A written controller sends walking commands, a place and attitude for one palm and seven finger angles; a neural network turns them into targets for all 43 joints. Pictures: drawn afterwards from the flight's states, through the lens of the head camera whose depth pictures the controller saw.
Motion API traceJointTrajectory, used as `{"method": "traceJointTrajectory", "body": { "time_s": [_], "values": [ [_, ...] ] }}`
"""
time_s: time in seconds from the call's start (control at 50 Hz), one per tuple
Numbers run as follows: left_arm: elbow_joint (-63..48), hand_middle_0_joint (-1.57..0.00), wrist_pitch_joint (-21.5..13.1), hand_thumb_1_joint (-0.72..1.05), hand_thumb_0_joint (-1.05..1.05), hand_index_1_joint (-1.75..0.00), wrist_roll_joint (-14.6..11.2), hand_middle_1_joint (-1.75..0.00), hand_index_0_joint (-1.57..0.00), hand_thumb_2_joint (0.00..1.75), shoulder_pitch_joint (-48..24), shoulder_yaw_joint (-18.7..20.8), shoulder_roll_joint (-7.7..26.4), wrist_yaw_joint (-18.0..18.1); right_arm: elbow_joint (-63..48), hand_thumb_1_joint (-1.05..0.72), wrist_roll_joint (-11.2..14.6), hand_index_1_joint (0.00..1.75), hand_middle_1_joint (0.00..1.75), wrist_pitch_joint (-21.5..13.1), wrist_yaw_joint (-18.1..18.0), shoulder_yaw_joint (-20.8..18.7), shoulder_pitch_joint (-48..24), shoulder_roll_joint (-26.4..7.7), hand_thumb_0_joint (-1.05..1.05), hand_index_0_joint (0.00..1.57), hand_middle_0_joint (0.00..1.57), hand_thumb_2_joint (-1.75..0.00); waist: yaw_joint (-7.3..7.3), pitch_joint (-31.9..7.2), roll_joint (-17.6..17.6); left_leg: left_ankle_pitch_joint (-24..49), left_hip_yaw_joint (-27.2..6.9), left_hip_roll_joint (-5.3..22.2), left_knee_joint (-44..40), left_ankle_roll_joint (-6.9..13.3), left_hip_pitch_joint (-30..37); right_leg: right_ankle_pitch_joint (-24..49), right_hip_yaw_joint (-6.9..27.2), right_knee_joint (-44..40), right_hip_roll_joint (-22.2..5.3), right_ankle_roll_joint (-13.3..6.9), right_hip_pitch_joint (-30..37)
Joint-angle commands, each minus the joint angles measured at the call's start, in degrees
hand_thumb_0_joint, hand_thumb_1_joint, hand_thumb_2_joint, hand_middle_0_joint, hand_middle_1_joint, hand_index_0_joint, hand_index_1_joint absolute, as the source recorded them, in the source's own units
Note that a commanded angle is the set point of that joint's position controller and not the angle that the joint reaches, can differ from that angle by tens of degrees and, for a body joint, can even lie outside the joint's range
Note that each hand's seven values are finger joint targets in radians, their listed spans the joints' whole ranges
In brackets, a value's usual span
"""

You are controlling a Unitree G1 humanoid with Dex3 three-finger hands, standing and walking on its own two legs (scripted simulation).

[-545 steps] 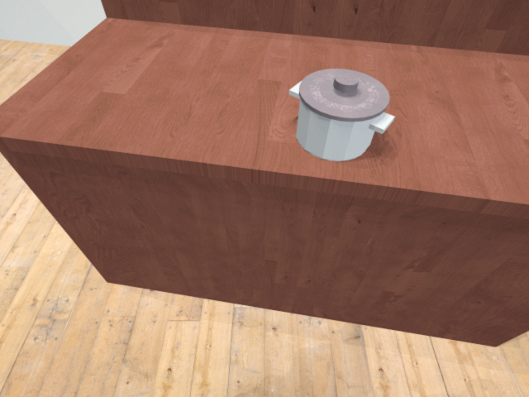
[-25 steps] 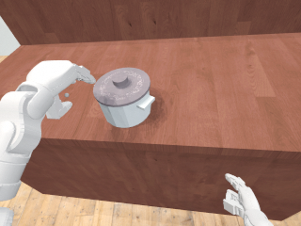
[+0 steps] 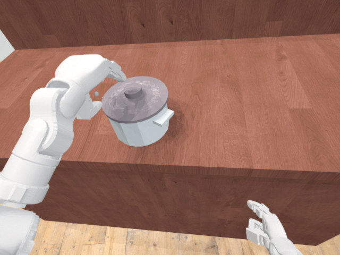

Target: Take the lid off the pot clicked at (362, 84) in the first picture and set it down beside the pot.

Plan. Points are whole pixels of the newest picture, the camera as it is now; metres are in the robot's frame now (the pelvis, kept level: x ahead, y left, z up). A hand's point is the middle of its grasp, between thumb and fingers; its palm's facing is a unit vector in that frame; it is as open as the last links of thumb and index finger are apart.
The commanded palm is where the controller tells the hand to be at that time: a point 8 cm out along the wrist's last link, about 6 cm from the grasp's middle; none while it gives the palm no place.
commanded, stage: move the open hand above the knob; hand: left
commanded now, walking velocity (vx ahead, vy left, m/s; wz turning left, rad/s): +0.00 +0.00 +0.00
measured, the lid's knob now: (133, 90) +0.46 +0.14 +0.15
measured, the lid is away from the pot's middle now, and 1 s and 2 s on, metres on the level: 0.00 0.00 0.00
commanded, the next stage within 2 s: lower the open fingers around the knob in 1.66 s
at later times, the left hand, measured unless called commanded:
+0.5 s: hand (113, 81) +0.41 +0.15 +0.22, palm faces -0.06 -0.03 -1.00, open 9.9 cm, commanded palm +0.38 +0.15 +0.29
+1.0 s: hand (121, 73) +0.43 +0.14 +0.22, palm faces -0.10 -0.04 -0.99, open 9.9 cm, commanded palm +0.39 +0.15 +0.29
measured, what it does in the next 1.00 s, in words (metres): stands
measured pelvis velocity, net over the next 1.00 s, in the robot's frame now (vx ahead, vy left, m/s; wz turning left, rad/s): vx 0.01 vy -0.01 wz -0.02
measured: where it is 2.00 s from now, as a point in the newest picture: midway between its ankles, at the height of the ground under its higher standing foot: outside the picture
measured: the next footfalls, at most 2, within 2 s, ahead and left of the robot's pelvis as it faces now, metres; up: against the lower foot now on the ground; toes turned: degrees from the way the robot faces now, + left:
none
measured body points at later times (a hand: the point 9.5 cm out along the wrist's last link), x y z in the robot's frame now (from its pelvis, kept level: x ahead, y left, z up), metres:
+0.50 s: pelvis +0.00 -0.01 +0.00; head +0.02 -0.06 +0.45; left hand +0.41 +0.15 +0.28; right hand +0.21 -0.23 -0.11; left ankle +0.02 +0.11 -0.74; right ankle -0.01 -0.14 -0.74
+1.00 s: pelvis +0.01 -0.01 +0.00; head +0.03 -0.06 +0.45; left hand +0.43 +0.14 +0.28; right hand +0.19 -0.24 -0.11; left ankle +0.02 +0.11 -0.74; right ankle -0.01 -0.14 -0.74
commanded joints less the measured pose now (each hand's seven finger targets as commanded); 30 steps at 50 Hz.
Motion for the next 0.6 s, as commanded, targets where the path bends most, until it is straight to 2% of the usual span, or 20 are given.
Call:
{"method": "traceJointTrajectory", "body": {
  "time_s": [0.0, 0.06, 0.1, 0.12, 0.14, 0.18, 0.2, 0.24, 0.28, 0.3, 0.32, 0.36, 0.38, 0.4, 0.42, 0.46, 0.48, 0.5, 0.54, 0.58],
  "values": [
    [-11.05, -0.89, -0.11, -0.37, 0.0, -0.08, 1.59, -0.08, -0.89, 1.69, -24.72, 10.69, 13.85, 2.68, -10.21, -0.9, -0.14, 0.3, 0.3, -3.19, 0.32, -1.75, -8.43, -4.86, 0.0, 0.2, 0.2, -0.9, 0.24, -25.28, -4.37, 18.7, -0.23, -0.59, -1.33, 1.3, 12.55, 18.01, -2.27, -1.39, 2.78, -3.26, 6.35],
    [-5.4, -0.89, 0.93, -0.37, 0.0, -0.08, 1.99, -0.08, -0.89, 1.69, -24.29, 9.53, 12.47, 2.77, -9.52, -0.9, 0.19, 0.3, 0.3, -2.27, 0.21, -1.73, -8.47, -5.15, 0.0, 0.2, 0.2, -0.9, -0.39, -19.23, -6.78, 14.15, 0.33, -0.21, -2.02, 1.11, 9.58, 15.2, -2.54, -2.16, 2.53, -3.03, 3.41],
    [-6.21, -0.89, 0.7, -0.37, 0.0, -0.08, 1.92, -0.08, -0.89, 1.69, -24.59, 9.52, 12.43, 2.65, -9.86, -0.9, 0.16, 0.3, 0.3, -2.15, 0.36, -1.71, -8.19, -5.12, 0.0, 0.2, 0.2, -0.9, -0.24, -21.72, -7.12, 15.33, 0.77, -0.51, -1.58, 1.35, 10.07, 16.65, -2.34, -1.9, 2.6, -3.01, 4.89],
    [-7.41, -0.89, 0.76, -0.37, 0.0, -0.08, 1.9, -0.08, -0.89, 1.69, -25.02, 9.68, 12.63, 2.73, -10.52, -0.9, 0.29, 0.3, 0.3, -2.18, 0.32, -1.86, -8.95, -5.07, 0.0, 0.2, 0.2, -0.9, -0.1, -20.8, -6.62, 14.66, 0.74, -0.42, -1.55, 1.28, 9.77, 16.43, -2.23, -1.83, 2.29, -3.01, 4.59],
    [-7.1, -0.89, 0.89, -0.37, 0.0, -0.08, 1.88, -0.08, -0.89, 1.69, -26.23, 6.74, 9.58, 2.61, -10.33, -0.9, 0.38, 0.3, 0.3, -2.12, 0.31, -1.67, -9.5, -4.79, 0.0, 0.2, 0.2, -0.9, -0.75, -19.87, -6.27, 14.86, 0.62, -0.41, -1.55, 1.23, 10.03, 16.18, -2.53, -1.63, 2.45, -3.06, 3.41],
    [-6.6, -0.89, 0.87, -0.37, 0.0, -0.08, 1.24, -0.08, -0.89, 1.69, -25.13, 9.86, 12.27, 3.16, -10.2, -0.9, 0.55, 0.3, 0.3, -2.53, 0.44, -2.23, -9.27, -5.59, 0.0, 0.2, 0.2, -0.9, -0.82, -21.11, -6.11, 15.99, 0.36, -0.48, -0.15, 1.6, 11.08, 17.78, -1.97, -1.45, 2.6, -3.33, 3.86],
    [-6.08, -0.89, 1.18, -0.37, 0.0, -0.08, 2.17, -0.08, -0.89, 1.69, -26.67, 9.09, 12.35, 2.77, -9.98, -0.9, 0.22, 0.3, 0.3, -2.15, 0.33, -1.75, -8.24, -5.02, 0.0, 0.2, 0.2, -0.9, -0.41, -22.92, -6.39, 15.87, 0.81, -0.76, -1.15, 1.45, 10.44, 17.76, -2.12, -1.49, 2.52, -3.01, 5.56],
    [-0.79, -0.89, 1.73, -0.37, 0.0, -0.08, 2.71, -0.08, -0.89, 1.69, -29.03, 7.99, 12.0, 2.87, -9.17, -0.9, 0.44, 0.3, 0.3, -1.64, -0.17, -1.61, -8.3, -5.34, 0.0, 0.2, 0.2, -0.9, -1.19, -17.95, -8.18, 11.08, 1.14, -0.57, -1.88, 1.31, 8.0, 14.26, -2.27, -2.47, 2.36, -2.77, 3.01],
    [-3.88, -0.89, 1.0, -0.37, 0.0, -0.08, 1.6, -0.08, -0.89, 1.69, -30.78, 7.4, 10.97, 3.19, -9.93, -0.9, 0.83, 0.3, 0.3, -2.54, -0.22, -2.07, -9.08, -5.39, 0.0, 0.2, 0.2, -0.9, -1.61, -21.15, -5.95, 12.22, 0.83, -0.9, -0.41, 1.81, 10.6, 15.46, -1.76, -1.91, 2.44, -3.11, 3.38],
    [-3.49, -0.89, 1.2, -0.37, 0.0, -0.08, 2.57, -0.08, -0.89, 1.69, -32.73, 6.19, 10.57, 2.92, -9.59, -0.9, 0.53, 0.3, 0.3, -2.48, -0.3, -1.68, -8.28, -4.82, 0.0, 0.2, 0.2, -0.9, -1.32, -23.31, -5.52, 13.38, 0.9, -1.05, -1.11, 1.6, 10.71, 16.04, -1.97, -1.5, 2.47, -2.96, 4.83],
    [-0.46, -0.89, 1.77, -0.37, 0.0, -0.08, 2.78, -0.08, -0.89, 1.69, -32.66, 6.2, 10.42, 2.95, -9.13, -0.9, 0.58, 0.3, 0.3, -2.37, -0.45, -1.86, -8.36, -5.0, 0.0, 0.2, 0.2, -0.9, -1.61, -20.95, -7.08, 12.39, 0.81, -0.8, -1.11, 1.54, 9.81, 15.6, -2.09, -1.81, 2.41, -2.91, 3.71],
    [0.71, -0.89, 2.0, -0.37, 0.0, -0.08, 3.1, -0.08, -0.89, 1.69, -34.85, 5.76, 10.3, 2.84, -8.72, -0.9, 0.6, 0.3, 0.3, -2.33, -0.53, -1.88, -8.04, -5.18, 0.0, 0.2, 0.2, -0.9, -1.67, -20.82, -7.04, 11.79, 0.67, -0.9, -1.49, 1.59, 9.71, 15.23, -2.14, -2.0, 2.32, -2.93, 3.59],
    [-0.91, -0.89, 1.44, -0.37, 0.0, -0.08, 2.13, -0.08, -0.89, 1.69, -34.61, 7.07, 11.2, 3.1, -9.0, -0.9, 0.81, 0.3, 0.3, -2.8, -0.34, -2.3, -8.33, -5.7, 0.0, 0.2, 0.2, -0.9, -1.93, -22.91, -5.73, 13.47, 0.47, -1.03, -0.12, 1.84, 11.01, 17.26, -1.74, -1.53, 2.32, -3.23, 4.39],
    [-1.54, -0.89, 1.59, -0.37, 0.0, -0.08, 3.31, -0.08, -0.89, 1.69, -35.85, 6.06, 10.74, 2.67, -9.15, -0.9, 0.42, 0.3, 0.3, -2.84, -0.38, -1.95, -7.76, -4.88, 0.0, 0.2, 0.2, -0.9, -1.36, -25.77, -6.13, 15.19, 0.98, -1.32, -0.49, 1.93, 11.43, 18.9, -1.48, -1.18, 2.31, -2.93, 6.4],
    [1.58, -0.89, 2.08, -0.37, 0.0, -0.08, 3.6, -0.08, -0.89, 1.69, -34.69, 7.71, 12.25, 2.68, -8.69, -0.9, 0.42, 0.3, 0.3, -2.62, -0.41, -2.2, -7.65, -5.16, 0.0, 0.2, 0.2, -0.9, -1.4, -23.12, -7.3, 14.8, 1.06, -0.95, -0.5, 1.81, 10.15, 19.36, -1.65, -1.38, 2.15, -2.94, 5.66],
    [4.09, -0.89, 2.44, -0.37, 0.0, -0.08, 3.52, -0.08, -0.89, 1.69, -35.81, 5.56, 10.12, 2.2, -8.25, -0.9, 0.66, 0.3, 0.3, -2.24, -0.34, -1.87, -7.84, -5.3, 0.0, 0.2, 0.2, -0.9, -1.89, -20.34, -7.9, 13.43, 1.16, -0.98, -1.07, 1.61, 8.78, 18.75, -2.01, -1.69, 2.06, -2.82, 4.45],
    [2.92, -0.89, 2.11, -0.37, 0.0, -0.08, 2.33, -0.08, -0.89, 1.69, -34.25, 5.66, 9.13, 2.25, -8.72, -0.9, 0.8, 0.3, 0.3, -2.53, -0.16, -2.38, -7.81, -5.78, 0.0, 0.2, 0.2, -0.9, -2.17, -21.75, -7.07, 14.61, 0.99, -1.18, 0.01, 2.0, 9.98, 20.34, -1.68, -1.6, 2.06, -3.04, 4.87],
    [3.71, -0.89, 2.42, -0.37, 0.0, -0.08, 3.14, -0.08, -0.89, 1.69, -34.69, 4.96, 8.93, 1.79, -8.68, -0.9, 0.66, 0.3, 0.3, -2.29, -0.14, -1.95, -7.51, -5.08, 0.0, 0.2, 0.2, -0.9, -1.77, -22.53, -8.29, 14.73, 1.39, -1.3, -0.7, 1.93, 9.52, 20.35, -1.76, -1.51, 2.15, -2.73, 5.88],
    [6.43, -0.89, 2.89, -0.37, 0.0, -0.08, 3.61, -0.08, -0.89, 1.69, -37.05, 3.43, 7.88, 1.65, -8.22, -0.9, 0.9, 0.3, 0.3, -1.93, -0.27, -1.89, -7.82, -5.36, 0.0, 0.2, 0.2, -0.9, -2.44, -19.0, -8.46, 11.74, 1.42, -1.01, -1.4, 1.75, 8.38, 17.49, -2.12, -2.05, 2.1, -2.68, 3.44],
    [4.03, -0.89, 2.41, -0.37, 0.0, -0.08, 2.65, -0.08, -0.89, 1.69, -38.75, 3.2, 7.06, 1.87, -8.64, -0.9, 0.95, 0.3, 0.3, -2.35, -0.15, -2.47, -7.69, -5.72, 0.0, 0.2, 0.2, -0.9, -2.86, -21.77, -7.37, 13.52, 0.86, -1.25, -0.21, 2.22, 10.4, 18.92, -1.94, -1.71, 2.16, -3.07, 4.1]
  ]
}}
